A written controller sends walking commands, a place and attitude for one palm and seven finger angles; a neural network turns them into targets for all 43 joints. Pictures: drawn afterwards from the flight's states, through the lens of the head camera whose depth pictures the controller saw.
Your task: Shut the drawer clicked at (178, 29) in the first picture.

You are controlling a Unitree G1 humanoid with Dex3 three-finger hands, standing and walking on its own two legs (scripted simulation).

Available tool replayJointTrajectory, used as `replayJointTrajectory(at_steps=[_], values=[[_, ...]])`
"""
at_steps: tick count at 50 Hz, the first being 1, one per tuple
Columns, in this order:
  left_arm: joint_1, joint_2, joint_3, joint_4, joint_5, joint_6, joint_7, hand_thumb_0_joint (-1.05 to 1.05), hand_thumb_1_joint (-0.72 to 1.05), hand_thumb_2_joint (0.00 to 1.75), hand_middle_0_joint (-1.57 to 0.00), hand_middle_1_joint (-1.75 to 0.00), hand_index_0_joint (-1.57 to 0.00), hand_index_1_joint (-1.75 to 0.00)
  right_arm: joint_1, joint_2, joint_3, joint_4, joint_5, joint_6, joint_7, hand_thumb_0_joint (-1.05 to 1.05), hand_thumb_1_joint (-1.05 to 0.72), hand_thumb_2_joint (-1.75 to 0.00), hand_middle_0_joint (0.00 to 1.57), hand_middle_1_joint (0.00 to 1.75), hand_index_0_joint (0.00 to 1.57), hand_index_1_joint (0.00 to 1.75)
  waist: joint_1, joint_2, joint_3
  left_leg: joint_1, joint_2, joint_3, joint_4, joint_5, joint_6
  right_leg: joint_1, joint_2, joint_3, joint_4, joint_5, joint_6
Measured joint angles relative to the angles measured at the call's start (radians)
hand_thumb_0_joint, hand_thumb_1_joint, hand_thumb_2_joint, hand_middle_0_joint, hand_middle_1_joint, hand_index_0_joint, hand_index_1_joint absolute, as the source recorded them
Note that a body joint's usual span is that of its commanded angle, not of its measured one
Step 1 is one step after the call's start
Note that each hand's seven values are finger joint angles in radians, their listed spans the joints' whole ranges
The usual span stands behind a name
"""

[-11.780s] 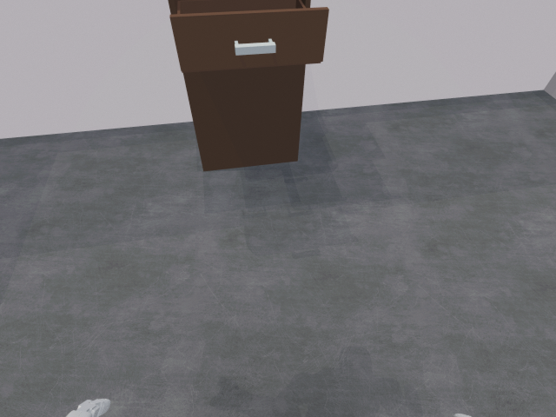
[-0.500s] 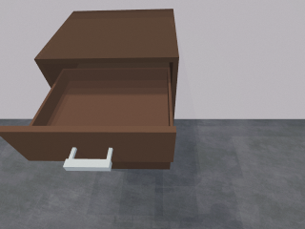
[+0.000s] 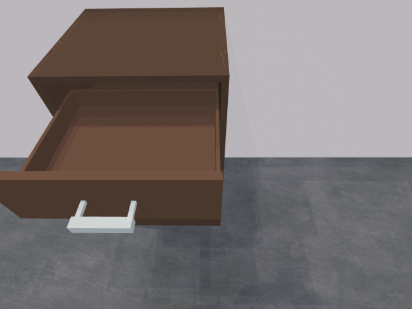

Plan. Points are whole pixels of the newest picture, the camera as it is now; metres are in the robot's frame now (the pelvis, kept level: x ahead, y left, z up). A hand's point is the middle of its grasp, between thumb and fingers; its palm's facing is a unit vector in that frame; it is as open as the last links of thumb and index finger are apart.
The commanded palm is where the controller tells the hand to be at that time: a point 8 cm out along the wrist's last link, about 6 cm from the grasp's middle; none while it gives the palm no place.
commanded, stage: raise the hand and make a fist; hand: left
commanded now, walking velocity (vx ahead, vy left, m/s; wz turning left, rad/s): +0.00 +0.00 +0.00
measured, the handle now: (105, 215) +0.29 +0.22 +0.02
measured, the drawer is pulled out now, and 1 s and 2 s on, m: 0.30 0.30 0.30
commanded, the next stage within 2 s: bring the fist close to the handle in 1.86 s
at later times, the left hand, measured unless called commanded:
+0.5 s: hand out of the picture +0.11 +0.17 -0.01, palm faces +0.09 -1.00 -0.03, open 5.4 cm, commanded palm +0.09 +0.23 +0.00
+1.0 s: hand (93, 306) +0.13 +0.18 +0.05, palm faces +0.07 -1.00 -0.05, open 3.2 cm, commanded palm +0.07 +0.23 +0.06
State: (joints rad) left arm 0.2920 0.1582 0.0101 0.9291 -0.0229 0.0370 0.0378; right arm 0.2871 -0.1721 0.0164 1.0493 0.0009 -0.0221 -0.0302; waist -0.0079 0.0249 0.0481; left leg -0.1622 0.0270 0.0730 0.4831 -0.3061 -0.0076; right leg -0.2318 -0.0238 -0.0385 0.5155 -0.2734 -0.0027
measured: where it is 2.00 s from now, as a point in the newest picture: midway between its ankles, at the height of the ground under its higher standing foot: outside the picture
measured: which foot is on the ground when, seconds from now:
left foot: down 0.00-1.00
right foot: down 0.00-1.00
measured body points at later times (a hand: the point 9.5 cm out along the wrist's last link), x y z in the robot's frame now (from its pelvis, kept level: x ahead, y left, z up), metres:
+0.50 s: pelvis -0.05 -0.01 -0.07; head -0.01 -0.01 +0.38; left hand +0.10 +0.23 -0.01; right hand +0.21 -0.21 -0.11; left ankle -0.03 +0.12 -0.74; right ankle +0.00 -0.11 -0.74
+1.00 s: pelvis -0.02 +0.02 -0.05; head -0.01 +0.02 +0.40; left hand +0.12 +0.23 +0.05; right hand +0.18 -0.21 -0.10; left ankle -0.03 +0.12 -0.74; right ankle +0.00 -0.11 -0.74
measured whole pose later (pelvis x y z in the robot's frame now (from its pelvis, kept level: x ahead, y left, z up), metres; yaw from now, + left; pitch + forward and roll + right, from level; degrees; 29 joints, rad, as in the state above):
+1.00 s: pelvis -0.02 +0.02 -0.05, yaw +3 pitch +7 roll -2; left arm 0.73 0.19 0.06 -0.41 -0.21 -0.30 -0.17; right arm 0.26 -0.24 -0.01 0.52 0.05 -0.29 -0.04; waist 0.01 0.03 -0.10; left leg -0.59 0.02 0.00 0.96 -0.50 0.02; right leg -0.59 -0.05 -0.09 0.91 -0.43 0.01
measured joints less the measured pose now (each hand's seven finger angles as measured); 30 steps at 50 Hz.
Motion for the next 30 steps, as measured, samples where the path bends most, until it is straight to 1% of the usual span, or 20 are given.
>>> replayJointTrajectory(at_steps=[1,2,4,5,6,8,10,11,12,14,16,17,19,21,23,26,28,30], values=[[0.058,-0.002,0.019,-0.180,-0.022,0.000,0.004,0.01,0.92,0.89,-0.21,-0.31,-0.21,-0.30,0.023,-0.004,-0.003,-0.039,0.005,-0.040,-0.014,0.01,-0.91,-0.90,0.20,0.30,0.20,0.30,0.007,-0.006,-0.005,-0.005,-0.001,-0.001,0.000,-0.005,0.001,-0.010,-0.001,0.000,0.010,-0.003,-0.002],[0.109,-0.002,0.020,-0.342,-0.045,-0.025,0.023,0.01,0.92,0.89,-0.21,-0.31,-0.21,-0.31,0.042,-0.011,-0.008,-0.071,0.012,-0.089,-0.028,0.01,-0.91,-0.90,0.20,0.30,0.20,0.30,0.009,-0.009,-0.017,-0.014,-0.004,-0.005,0.004,-0.005,0.000,-0.019,-0.004,-0.004,0.018,-0.007,-0.004],[0.155,-0.012,0.027,-0.580,-0.083,-0.079,0.042,0.02,0.91,0.89,-0.22,-0.32,-0.22,-0.32,0.052,-0.031,-0.024,-0.129,0.021,-0.167,-0.037,0.02,-0.91,-0.90,0.20,0.30,0.20,0.30,-0.005,-0.003,-0.044,-0.048,-0.009,-0.026,0.032,-0.007,-0.001,-0.038,-0.013,-0.024,0.035,-0.016,-0.003],[0.156,-0.019,0.039,-0.660,-0.100,-0.120,0.034,0.02,0.91,0.89,-0.23,-0.33,-0.23,-0.33,0.045,-0.042,-0.034,-0.161,0.018,-0.193,-0.036,0.02,-0.91,-0.90,0.20,0.30,0.20,0.30,-0.013,0.000,-0.059,-0.077,-0.011,-0.035,0.057,-0.012,-0.001,-0.059,-0.016,-0.033,0.053,-0.022,-0.003],[0.151,-0.024,0.055,-0.718,-0.117,-0.174,0.016,0.01,0.91,0.89,-0.24,-0.34,-0.24,-0.34,0.030,-0.052,-0.044,-0.192,0.014,-0.212,-0.033,0.02,-0.91,-0.90,0.20,0.30,0.20,0.30,-0.018,0.000,-0.077,-0.111,-0.011,-0.038,0.085,-0.020,-0.001,-0.091,-0.018,-0.036,0.078,-0.030,-0.004],[0.143,-0.031,0.088,-0.787,-0.147,-0.303,-0.046,0.01,0.91,0.89,-0.27,-0.37,-0.26,-0.37,-0.012,-0.066,-0.063,-0.259,0.010,-0.237,-0.018,0.02,-0.91,-0.90,0.20,0.30,0.20,0.30,-0.022,-0.007,-0.111,-0.186,-0.008,-0.034,0.153,-0.042,-0.004,-0.170,-0.018,-0.030,0.147,-0.050,-0.007],[0.146,-0.032,0.119,-0.761,-0.180,-0.384,-0.118,0.00,0.91,0.89,-0.29,-0.40,-0.24,-0.37,-0.064,-0.075,-0.077,-0.329,0.008,-0.250,0.004,0.02,-0.91,-0.90,0.20,0.30,0.20,0.30,-0.025,-0.021,-0.140,-0.274,-0.002,-0.025,0.238,-0.074,-0.007,-0.265,-0.016,-0.019,0.235,-0.078,-0.013],[0.160,-0.030,0.128,-0.742,-0.191,-0.443,-0.165,0.00,0.91,0.89,-0.31,-0.42,-0.24,-0.38,-0.089,-0.079,-0.082,-0.365,0.007,-0.257,0.014,0.01,-0.91,-0.90,0.20,0.30,0.20,0.30,-0.026,-0.031,-0.152,-0.322,0.002,-0.022,0.287,-0.092,-0.009,-0.315,-0.015,-0.014,0.284,-0.094,-0.015],[0.182,-0.024,0.130,-0.740,-0.197,-0.501,-0.210,0.00,0.91,0.90,-0.33,-0.44,-0.24,-0.39,-0.108,-0.082,-0.089,-0.401,0.007,-0.265,0.023,0.01,-0.91,-0.90,0.20,0.30,0.20,0.30,-0.022,-0.040,-0.159,-0.367,0.006,-0.022,0.337,-0.112,-0.010,-0.360,-0.013,-0.012,0.331,-0.112,-0.018],[0.239,-0.011,0.122,-0.781,-0.200,-0.596,-0.280,0.00,0.91,0.90,-0.36,-0.47,-0.28,-0.43,-0.135,-0.094,-0.102,-0.464,0.004,-0.278,0.033,0.01,-0.91,-0.90,0.20,0.30,0.20,0.30,-0.004,-0.053,-0.166,-0.446,0.013,-0.029,0.430,-0.149,-0.016,-0.435,-0.011,-0.016,0.416,-0.144,-0.022],[0.290,-0.001,0.115,-0.846,-0.211,-0.649,-0.316,0.01,0.90,0.90,-0.40,-0.51,-0.33,-0.48,-0.152,-0.106,-0.108,-0.510,0.007,-0.281,0.031,0.01,-0.91,-0.90,0.20,0.30,0.20,0.30,0.017,-0.056,-0.170,-0.506,0.016,-0.045,0.508,-0.180,-0.017,-0.485,-0.012,-0.029,0.482,-0.172,-0.026],[0.304,0.002,0.116,-0.877,-0.219,-0.657,-0.323,0.01,0.90,0.90,-0.42,-0.53,-0.35,-0.50,-0.159,-0.111,-0.107,-0.525,0.011,-0.279,0.027,0.01,-0.90,-0.90,0.20,0.30,0.20,0.30,0.028,-0.054,-0.168,-0.530,0.016,-0.055,0.540,-0.191,-0.018,-0.502,-0.013,-0.038,0.508,-0.183,-0.027],[0.312,0.004,0.118,-0.930,-0.234,-0.644,-0.323,0.01,0.90,0.90,-0.46,-0.58,-0.41,-0.55,-0.166,-0.114,-0.096,-0.546,0.019,-0.271,0.016,0.01,-0.90,-0.90,0.20,0.30,0.19,0.30,0.045,-0.045,-0.163,-0.565,0.013,-0.078,0.588,-0.205,-0.020,-0.522,-0.018,-0.058,0.541,-0.199,-0.030],[0.295,0.006,0.117,-0.968,-0.243,-0.604,-0.321,0.01,0.90,0.90,-0.50,-0.62,-0.46,-0.60,-0.166,-0.107,-0.075,-0.556,0.027,-0.263,0.004,0.01,-0.90,-0.90,0.20,0.30,0.19,0.30,0.058,-0.033,-0.156,-0.587,0.010,-0.098,0.614,-0.210,-0.020,-0.529,-0.021,-0.076,0.555,-0.204,-0.031],[0.268,0.015,0.110,-0.998,-0.236,-0.550,-0.321,0.01,0.90,0.90,-0.54,-0.66,-0.51,-0.65,-0.158,-0.090,-0.047,-0.559,0.032,-0.255,-0.007,0.01,-0.90,-0.90,0.20,0.30,0.20,0.30,0.064,-0.021,-0.150,-0.596,0.009,-0.112,0.622,-0.210,-0.017,-0.528,-0.021,-0.090,0.552,-0.202,-0.031],[0.229,0.032,0.088,-1.039,-0.220,-0.462,-0.327,0.01,0.90,0.90,-0.60,-0.73,-0.58,-0.72,-0.131,-0.050,-0.006,-0.552,0.035,-0.244,-0.015,0.01,-0.90,-0.90,0.20,0.30,0.20,0.30,0.058,-0.004,-0.145,-0.586,0.011,-0.120,0.608,-0.202,-0.016,-0.510,-0.018,-0.099,0.527,-0.190,-0.029],[0.217,0.043,0.083,-1.062,-0.214,-0.410,-0.327,0.01,0.90,0.90,-0.64,-0.77,-0.62,-0.76,-0.108,-0.020,0.016,-0.539,0.035,-0.235,-0.016,0.01,-0.90,-0.90,0.20,0.30,0.20,0.30,0.047,0.004,-0.146,-0.568,0.013,-0.115,0.586,-0.195,-0.014,-0.493,-0.015,-0.094,0.502,-0.180,-0.026],[0.218,0.046,0.090,-1.079,-0.218,-0.370,-0.319,0.01,0.90,0.90,-0.68,-0.81,-0.67,-0.81,-0.083,0.003,0.028,-0.525,0.034,-0.225,-0.016,0.01,-0.90,-0.90,0.20,0.30,0.20,0.30,0.032,0.009,-0.148,-0.544,0.014,-0.106,0.560,-0.188,-0.011,-0.473,-0.013,-0.086,0.476,-0.169,-0.022]])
